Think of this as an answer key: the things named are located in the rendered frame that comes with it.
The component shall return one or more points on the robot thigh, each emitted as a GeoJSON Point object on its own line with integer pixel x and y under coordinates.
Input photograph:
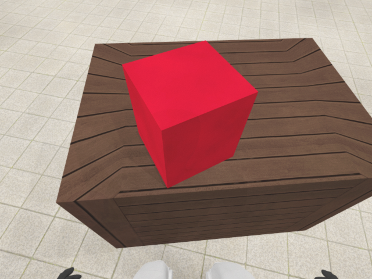
{"type": "Point", "coordinates": [154, 270]}
{"type": "Point", "coordinates": [228, 270]}

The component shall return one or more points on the carton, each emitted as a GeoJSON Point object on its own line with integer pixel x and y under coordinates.
{"type": "Point", "coordinates": [190, 106]}

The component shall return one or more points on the right robot thigh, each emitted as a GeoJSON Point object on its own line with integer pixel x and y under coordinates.
{"type": "Point", "coordinates": [228, 270]}

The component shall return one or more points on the pedestal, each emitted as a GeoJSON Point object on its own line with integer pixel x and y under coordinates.
{"type": "Point", "coordinates": [305, 153]}

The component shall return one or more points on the left robot thigh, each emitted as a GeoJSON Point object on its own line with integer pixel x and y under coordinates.
{"type": "Point", "coordinates": [154, 270]}

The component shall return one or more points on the robot left hand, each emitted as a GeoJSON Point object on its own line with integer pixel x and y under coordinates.
{"type": "Point", "coordinates": [66, 274]}

